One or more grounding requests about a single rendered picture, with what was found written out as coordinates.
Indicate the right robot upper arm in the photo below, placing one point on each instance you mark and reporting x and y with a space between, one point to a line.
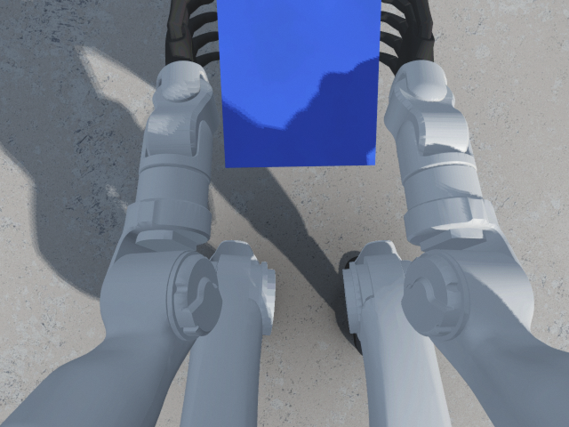
477 308

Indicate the robot right hand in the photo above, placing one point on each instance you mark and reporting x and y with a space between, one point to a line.
416 41

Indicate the left robot upper arm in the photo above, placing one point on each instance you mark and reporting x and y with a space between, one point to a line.
154 306

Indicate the robot shin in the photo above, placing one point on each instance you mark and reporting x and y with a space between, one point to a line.
233 247
381 247

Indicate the left robot forearm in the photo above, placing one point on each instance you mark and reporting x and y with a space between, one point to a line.
170 211

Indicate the right robot shin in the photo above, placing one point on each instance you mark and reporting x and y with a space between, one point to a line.
381 247

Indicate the left robot shin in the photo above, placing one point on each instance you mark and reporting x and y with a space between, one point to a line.
233 247

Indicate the robot left hand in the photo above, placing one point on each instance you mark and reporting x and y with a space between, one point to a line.
179 44

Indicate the carton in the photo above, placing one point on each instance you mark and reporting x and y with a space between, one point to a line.
299 81

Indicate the right robot forearm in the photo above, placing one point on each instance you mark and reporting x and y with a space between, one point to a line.
446 209

